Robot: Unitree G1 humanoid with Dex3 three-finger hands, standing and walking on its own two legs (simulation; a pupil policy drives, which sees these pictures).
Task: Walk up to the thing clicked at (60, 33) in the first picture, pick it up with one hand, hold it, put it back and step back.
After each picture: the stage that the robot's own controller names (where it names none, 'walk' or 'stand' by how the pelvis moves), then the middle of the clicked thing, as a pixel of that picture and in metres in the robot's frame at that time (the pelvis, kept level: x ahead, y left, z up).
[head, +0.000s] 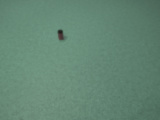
stand; (60, 34) +1.55 +0.27 -0.72
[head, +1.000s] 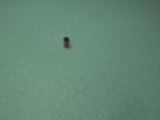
walk; (66, 42) +1.41 +0.12 -0.71
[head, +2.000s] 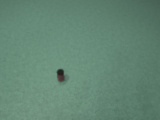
walk; (60, 75) +0.87 +0.16 -0.71
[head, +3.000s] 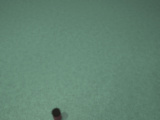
walk; (56, 114) +0.52 +0.20 -0.70
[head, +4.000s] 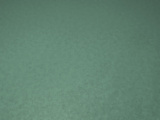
stand; out of the picture +0.37 +0.18 -0.71
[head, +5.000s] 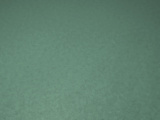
stand; out of the picture +0.32 +0.18 -0.72
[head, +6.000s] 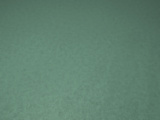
stand; out of the picture +0.34 +0.19 -0.72
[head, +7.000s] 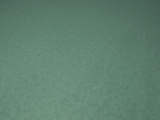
stand; out of the picture +0.32 +0.21 -0.72
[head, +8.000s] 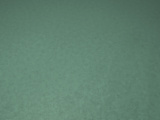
stand; out of the picture +0.34 +0.19 -0.73
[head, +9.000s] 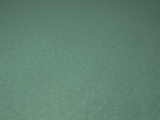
stand; out of the picture +0.33 +0.18 -0.73
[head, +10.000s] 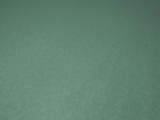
go down; out of the picture +0.33 +0.18 -0.73
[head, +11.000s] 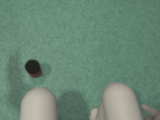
go down; (33, 69) +0.43 +0.18 -0.36
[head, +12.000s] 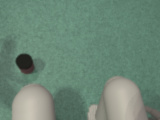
go down; (25, 64) +0.44 +0.19 -0.31
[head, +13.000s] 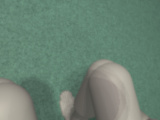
close in; out of the picture +0.43 +0.23 -0.23
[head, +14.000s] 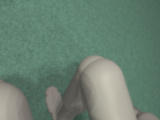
close; out of the picture +0.43 +0.25 -0.23
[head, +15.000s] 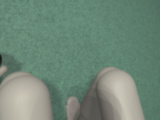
lift; out of the picture +0.37 +0.24 -0.17
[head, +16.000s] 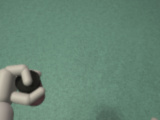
lift; (31, 89) +0.32 +0.17 +0.01
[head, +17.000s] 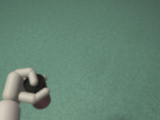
hold; (38, 92) +0.33 +0.16 +0.01
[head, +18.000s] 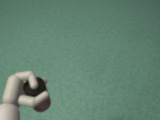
crouch; (38, 95) +0.32 +0.16 +0.00
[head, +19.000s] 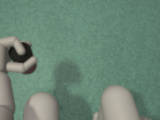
crouch; (24, 59) +0.42 +0.17 -0.10
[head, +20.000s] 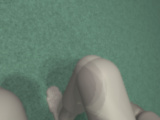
lower; out of the picture +0.43 +0.25 -0.23
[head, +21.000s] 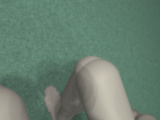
lower; out of the picture +0.43 +0.26 -0.23
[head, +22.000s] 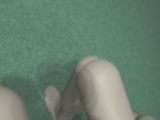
lower; out of the picture +0.43 +0.25 -0.23
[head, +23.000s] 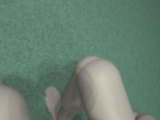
lower; out of the picture +0.43 +0.25 -0.23
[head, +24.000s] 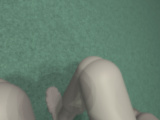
loosen; out of the picture +0.42 +0.24 -0.23
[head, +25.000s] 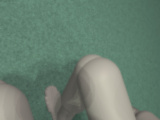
withdraw; out of the picture +0.41 +0.23 -0.23
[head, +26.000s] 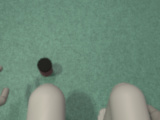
walk; (45, 67) +0.44 +0.17 -0.34
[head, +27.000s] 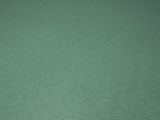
stand; out of the picture +0.34 +0.14 -0.66
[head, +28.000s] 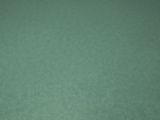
stand; out of the picture +0.36 +0.16 -0.67
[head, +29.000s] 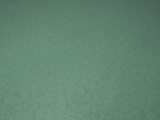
stand; out of the picture +0.36 +0.15 -0.70
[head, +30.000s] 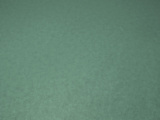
walk; out of the picture +0.38 +0.15 -0.72
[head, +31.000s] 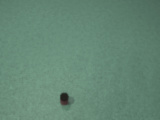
walk; (64, 99) +0.53 +0.09 -0.71
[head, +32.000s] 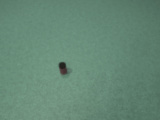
walk; (62, 68) +0.86 +0.24 -0.69
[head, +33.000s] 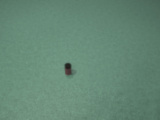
stand; (68, 69) +0.97 +0.15 -0.70
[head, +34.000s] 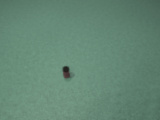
stand; (66, 72) +0.97 +0.17 -0.73
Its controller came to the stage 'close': yes
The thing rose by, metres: 0.72
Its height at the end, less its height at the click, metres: +0.00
